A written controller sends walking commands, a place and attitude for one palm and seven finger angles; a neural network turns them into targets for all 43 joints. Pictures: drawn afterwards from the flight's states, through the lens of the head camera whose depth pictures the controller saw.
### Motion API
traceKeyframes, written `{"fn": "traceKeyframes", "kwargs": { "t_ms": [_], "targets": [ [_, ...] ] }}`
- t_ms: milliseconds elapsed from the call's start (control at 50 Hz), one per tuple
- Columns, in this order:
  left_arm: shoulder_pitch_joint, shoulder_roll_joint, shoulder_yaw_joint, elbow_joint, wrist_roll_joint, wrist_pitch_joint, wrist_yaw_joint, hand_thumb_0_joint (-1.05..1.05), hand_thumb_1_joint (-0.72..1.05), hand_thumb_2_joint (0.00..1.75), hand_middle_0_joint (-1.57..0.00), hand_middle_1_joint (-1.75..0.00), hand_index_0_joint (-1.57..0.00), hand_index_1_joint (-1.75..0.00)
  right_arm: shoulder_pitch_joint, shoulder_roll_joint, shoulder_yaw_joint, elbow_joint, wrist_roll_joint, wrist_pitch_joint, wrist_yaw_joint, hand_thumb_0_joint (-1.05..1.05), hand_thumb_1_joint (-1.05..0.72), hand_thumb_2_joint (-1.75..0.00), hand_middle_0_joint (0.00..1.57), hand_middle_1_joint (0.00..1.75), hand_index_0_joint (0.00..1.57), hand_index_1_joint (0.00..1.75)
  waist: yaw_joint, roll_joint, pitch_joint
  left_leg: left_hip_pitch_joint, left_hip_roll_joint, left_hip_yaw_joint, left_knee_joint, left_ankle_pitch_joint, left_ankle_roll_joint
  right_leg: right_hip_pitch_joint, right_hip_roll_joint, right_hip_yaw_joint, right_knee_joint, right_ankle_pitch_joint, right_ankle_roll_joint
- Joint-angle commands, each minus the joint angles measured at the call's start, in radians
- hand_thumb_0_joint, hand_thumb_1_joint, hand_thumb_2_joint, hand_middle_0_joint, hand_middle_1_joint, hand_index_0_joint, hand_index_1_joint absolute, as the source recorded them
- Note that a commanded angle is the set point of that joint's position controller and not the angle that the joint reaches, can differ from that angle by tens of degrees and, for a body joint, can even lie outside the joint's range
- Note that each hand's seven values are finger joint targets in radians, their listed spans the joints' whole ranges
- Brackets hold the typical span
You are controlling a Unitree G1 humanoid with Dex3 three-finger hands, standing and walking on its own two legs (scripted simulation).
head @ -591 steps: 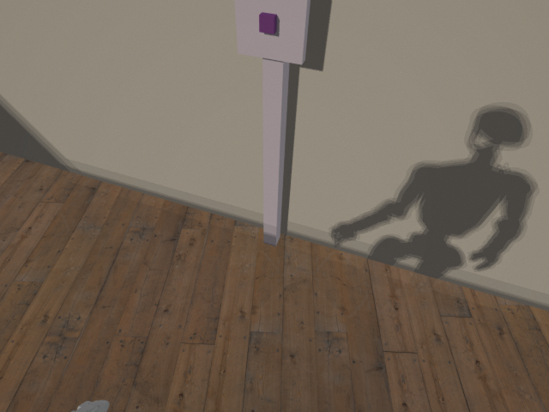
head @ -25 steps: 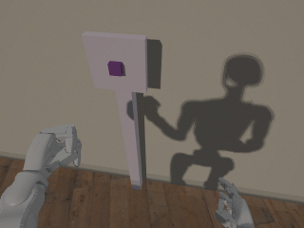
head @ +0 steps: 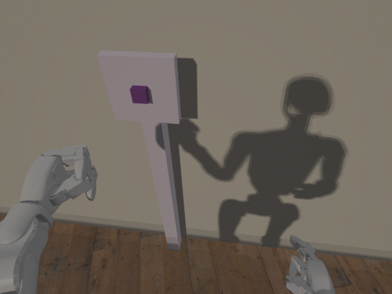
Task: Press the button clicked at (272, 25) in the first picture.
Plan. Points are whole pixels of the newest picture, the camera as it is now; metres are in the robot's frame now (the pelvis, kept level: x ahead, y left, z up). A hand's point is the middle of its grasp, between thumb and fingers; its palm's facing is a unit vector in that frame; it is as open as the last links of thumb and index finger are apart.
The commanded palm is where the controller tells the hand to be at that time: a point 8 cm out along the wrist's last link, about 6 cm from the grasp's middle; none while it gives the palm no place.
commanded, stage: raise the hand and make a fist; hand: left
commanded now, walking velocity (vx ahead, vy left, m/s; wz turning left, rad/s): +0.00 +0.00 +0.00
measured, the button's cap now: (140, 93) +0.51 +0.20 +0.18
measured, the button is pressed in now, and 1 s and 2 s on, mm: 0 0 0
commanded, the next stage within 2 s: aim a knuckle at the button in 0.12 s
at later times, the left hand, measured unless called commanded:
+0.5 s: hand (106, 168) +0.27 +0.19 +0.18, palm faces +0.04 -1.00 -0.08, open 3.1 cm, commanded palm +0.24 +0.24 +0.18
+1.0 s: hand (129, 142) +0.35 +0.18 +0.16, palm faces +0.00 -1.00 -0.03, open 3.1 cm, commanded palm +0.33 +0.24 +0.16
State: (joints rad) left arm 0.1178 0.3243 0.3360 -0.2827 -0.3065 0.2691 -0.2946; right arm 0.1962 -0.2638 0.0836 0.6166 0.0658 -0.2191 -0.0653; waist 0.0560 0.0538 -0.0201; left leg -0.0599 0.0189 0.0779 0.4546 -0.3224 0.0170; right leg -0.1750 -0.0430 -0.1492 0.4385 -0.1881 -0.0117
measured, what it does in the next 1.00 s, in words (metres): stands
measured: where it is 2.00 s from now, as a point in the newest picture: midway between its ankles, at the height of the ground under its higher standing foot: outside the picture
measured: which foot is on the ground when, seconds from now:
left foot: down 0.00-1.00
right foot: down 0.00-1.00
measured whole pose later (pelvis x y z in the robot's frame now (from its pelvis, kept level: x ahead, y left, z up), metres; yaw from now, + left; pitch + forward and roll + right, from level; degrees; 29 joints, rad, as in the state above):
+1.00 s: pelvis -0.01 -0.01 +0.00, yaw -1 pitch -1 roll +0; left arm -0.38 0.32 0.27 0.32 -0.22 0.13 -0.24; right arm 0.22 -0.27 0.07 0.66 0.07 -0.19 -0.09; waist 0.01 0.04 0.00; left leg -0.13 0.02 0.09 0.46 -0.31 0.01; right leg -0.26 -0.04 -0.14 0.46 -0.18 -0.02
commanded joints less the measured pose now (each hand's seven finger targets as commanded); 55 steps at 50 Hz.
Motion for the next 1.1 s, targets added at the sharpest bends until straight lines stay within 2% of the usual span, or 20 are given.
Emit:
{"fn": "traceKeyframes", "kwargs": {
  "t_ms": [0, 40, 60, 200, 300, 320, 340, 360, 420, 500, 560, 640, 660, 700, 840, 900, 940, 960, 1000, 1080],
  "targets": [
    [-0.262, 0.192, 0.098, -0.205, -0.020, -0.085, 0.027, 0.00, 0.90, 0.90, -1.30, -1.50, -1.30, -1.50, -0.174, -0.098, -0.038, -0.159, 0.006, -0.068, -0.014, 0.00, -0.90, -0.90, 0.20, 0.30, 0.20, 0.30, 0.005, 0.014, -0.072, -0.101, -0.002, -0.087, -0.090, 0.211, -0.002, 0.095, 0.025, 0.083, -0.058, 0.068, -0.008],
    [-0.278, 0.194, 0.092, -0.205, -0.014, -0.088, 0.034, 0.00, 0.90, 0.90, -1.30, -1.50, -1.30, -1.50, -0.175, -0.099, -0.037, -0.162, 0.006, -0.076, -0.020, 0.00, -0.90, -0.90, 0.20, 0.30, 0.20, 0.30, 0.007, 0.056, -0.073, -0.097, -0.006, -0.090, -0.095, 0.192, -0.003, 0.092, 0.022, 0.084, -0.058, 0.043, -0.012],
    [-0.273, 0.192, 0.086, -0.197, -0.012, -0.085, 0.032, 0.00, 0.90, 0.90, -1.30, -1.50, -1.30, -1.50, -0.176, -0.100, -0.037, -0.159, 0.005, -0.077, -0.021, 0.00, -0.90, -0.90, 0.20, 0.30, 0.20, 0.30, 0.006, 0.013, -0.068, -0.101, -0.003, -0.091, -0.092, 0.191, 0.000, 0.097, 0.024, 0.088, -0.063, 0.039, -0.010],
    [-0.254, 0.201, 0.095, -0.184, -0.019, -0.078, 0.013, 0.00, 0.90, 0.90, -1.30, -1.50, -1.30, -1.50, -0.176, -0.101, -0.038, -0.157, 0.009, -0.086, -0.022, 0.00, -0.90, -0.90, 0.20, 0.30, 0.20, 0.30, 0.006, -0.029, -0.084, -0.107, -0.005, -0.086, -0.081, 0.181, 0.005, 0.110, 0.018, 0.097, -0.065, 0.027, -0.001],
    [-0.403, 0.187, 0.055, -0.090, -0.007, -0.082, 0.030, 0.00, 0.90, 0.90, -1.30, -1.50, -1.30, -1.50, -0.173, -0.101, -0.038, -0.136, 0.012, -0.089, -0.033, 0.00, -0.90, -0.90, 0.20, 0.30, 0.20, 0.30, -0.016, -0.035, -0.060, -0.114, -0.007, -0.085, -0.072, 0.142, 0.007, 0.069, 0.016, 0.108, -0.077, -0.035, 0.003],
    [-0.434, 0.173, 0.037, -0.084, -0.002, -0.088, 0.033, 0.00, 0.90, 0.90, -1.30, -1.50, -1.30, -1.50, -0.176, -0.099, -0.038, -0.138, 0.013, -0.092, -0.034, 0.00, -0.90, -0.90, 0.20, 0.30, 0.20, 0.30, -0.015, 0.002, -0.061, -0.113, -0.010, -0.084, -0.072, 0.135, 0.005, 0.063, 0.014, 0.110, -0.074, -0.038, 0.002],
    [-0.448, 0.177, 0.036, -0.080, 0.004, -0.095, 0.038, 0.00, 0.90, 0.90, -1.30, -1.50, -1.30, -1.50, -0.171, -0.098, -0.039, -0.139, 0.013, -0.094, -0.035, 0.00, -0.90, -0.90, 0.20, 0.30, 0.20, 0.30, -0.014, 0.014, -0.087, -0.103, -0.012, -0.085, -0.070, 0.145, 0.005, 0.076, 0.012, 0.109, -0.066, -0.021, 0.000],
    [-0.462, 0.171, 0.025, -0.065, 0.007, -0.100, 0.039, 0.00, 0.90, 0.90, -1.30, -1.50, -1.30, -1.50, -0.173, -0.098, -0.037, -0.137, 0.009, -0.097, -0.036, 0.00, -0.90, -0.90, 0.20, 0.30, 0.20, 0.30, -0.013, -0.024, -0.087, -0.111, -0.011, -0.087, -0.065, 0.156, 0.006, 0.086, 0.012, 0.116, -0.062, -0.004, -0.002],
    [-0.492, 0.179, 0.022, -0.039, 0.022, -0.113, 0.042, 0.00, 0.90, 0.90, -1.30, -1.50, -1.30, -1.50, -0.165, -0.096, -0.039, -0.139, 0.009, -0.093, -0.036, 0.00, -0.90, -0.90, 0.20, 0.30, 0.20, 0.30, -0.011, -0.009, -0.134, -0.102, -0.012, -0.082, -0.068, 0.187, 0.006, 0.110, 0.011, 0.105, -0.043, 0.052, 0.000],
    [-0.562, 0.173, 0.014, 0.052, 0.029, -0.118, 0.052, 0.00, 0.90, 0.90, -1.30, -1.50, -1.30, -1.50, -0.163, -0.097, -0.038, -0.130, 0.008, -0.083, -0.037, 0.00, -0.90, -0.90, 0.20, 0.30, 0.20, 0.30, -0.015, -0.035, -0.110, -0.124, -0.013, -0.080, -0.070, 0.172, 0.006, 0.101, 0.009, 0.112, -0.046, 0.040, -0.002],
    [-0.560, 0.219, 0.062, 0.108, 0.037, -0.119, 0.064, 0.00, 0.90, 0.90, -1.30, -1.50, -1.30, -1.50, -0.159, -0.101, -0.040, -0.130, 0.003, -0.070, -0.033, 0.00, -0.90, -0.90, 0.20, 0.30, 0.20, 0.30, 0.000, -0.057, -0.133, -0.140, -0.011, -0.077, -0.068, 0.202, 0.005, 0.132, 0.008, 0.117, -0.036, 0.082, -0.006],
    [-0.672, 0.211, 0.040, 0.177, 0.047, -0.131, 0.070, 0.00, 0.90, 0.90, -1.30, -1.50, -1.30, -1.50, -0.156, -0.100, -0.041, -0.130, 0.009, -0.054, -0.037, 0.00, -0.90, -0.90, 0.20, 0.30, 0.20, 0.30, -0.017, -0.013, -0.131, -0.142, -0.013, -0.070, -0.072, 0.175, 0.004, 0.112, 0.004, 0.123, -0.041, 0.056, -0.006],
    [-0.703, 0.204, 0.028, 0.185, 0.047, -0.139, 0.071, 0.00, 0.90, 0.90, -1.30, -1.50, -1.30, -1.50, -0.157, -0.101, -0.040, -0.131, 0.007, -0.052, -0.037, 0.00, -0.90, -0.90, 0.20, 0.30, 0.20, 0.30, -0.019, -0.042, -0.132, -0.146, -0.012, -0.074, -0.070, 0.171, 0.005, 0.113, 0.004, 0.127, -0.043, 0.047, -0.007],
    [-0.748, 0.220, 0.031, 0.217, 0.055, -0.155, 0.068, 0.00, 0.90, 0.90, -1.30, -1.50, -1.30, -1.50, -0.144, -0.105, -0.045, -0.130, 0.008, -0.050, -0.041, 0.00, -0.90, -0.90, 0.20, 0.30, 0.20, 0.30, -0.026, -0.025, -0.164, -0.140, -0.013, -0.069, -0.069, 0.174, 0.006, 0.123, 0.002, 0.131, -0.038, 0.056, -0.005],
    [-0.819, 0.197, 0.003, 0.308, 0.063, -0.198, 0.056, 0.00, 0.90, 0.90, -1.30, -1.50, -1.30, -1.50, -0.106, -0.110, -0.052, -0.124, 0.006, -0.047, -0.038, 0.00, -0.90, -0.90, 0.20, 0.30, 0.20, 0.30, -0.031, -0.021, -0.229, -0.117, -0.013, -0.068, -0.066, 0.246, 0.004, 0.136, 0.004, 0.115, -0.009, 0.179, -0.013],
    [-0.850, 0.213, 0.015, 0.386, 0.064, -0.199, 0.060, 0.00, 0.90, 0.90, -1.30, -1.50, -1.30, -1.50, -0.088, -0.120, -0.055, -0.109, 0.005, -0.037, -0.037, 0.00, -0.90, -0.90, 0.20, 0.30, 0.20, 0.30, -0.038, -0.081, -0.194, -0.145, -0.009, -0.070, -0.068, 0.230, 0.006, 0.116, 0.007, 0.116, -0.015, 0.166, -0.011],
    [-0.883, 0.235, 0.029, 0.411, 0.072, -0.202, 0.069, 0.00, 0.90, 0.90, -1.30, -1.50, -1.30, -1.50, -0.082, -0.122, -0.055, -0.109, 0.004, -0.028, -0.037, 0.00, -0.90, -0.90, 0.20, 0.30, 0.20, 0.30, -0.038, -0.046, -0.195, -0.153, -0.011, -0.066, -0.070, 0.225, 0.004, 0.113, 0.003, 0.121, -0.015, 0.158, -0.013],
    [-0.900, 0.255, 0.041, 0.417, 0.078, -0.209, 0.075, 0.00, 0.90, 0.90, -1.30, -1.50, -1.30, -1.50, -0.077, -0.123, -0.056, -0.106, 0.002, -0.024, -0.035, 0.00, -0.90, -0.90, 0.20, 0.30, 0.20, 0.30, -0.036, -0.062, -0.205, -0.153, -0.009, -0.067, -0.066, 0.233, 0.006, 0.120, 0.005, 0.124, -0.015, 0.162, -0.014],
    [-0.936, 0.240, 0.026, 0.401, 0.082, -0.227, 0.079, 0.00, 0.90, 0.90, -1.30, -1.50, -1.30, -1.50, -0.075, -0.116, -0.056, -0.115, 0.002, -0.022, -0.034, 0.00, -0.90, -0.90, 0.20, 0.30, 0.20, 0.30, -0.037, 0.000, -0.240, -0.129, -0.010, -0.064, -0.068, 0.256, 0.004, 0.127, 0.003, 0.126, -0.008, 0.192, -0.018],
    [-0.955, 0.222, 0.012, 0.467, 0.078, -0.259, 0.074, 0.00, 0.90, 0.90, -1.30, -1.50, -1.30, -1.50, -0.043, -0.120, -0.060, -0.104, 0.001, -0.018, -0.032, 0.00, -0.90, -0.90, 0.20, 0.30, 0.20, 0.30, -0.048, -0.047, -0.250, -0.123, -0.003, -0.065, -0.069, 0.288, 0.003, 0.124, 0.009, 0.116, -0.002, 0.233, -0.018]
  ]
}}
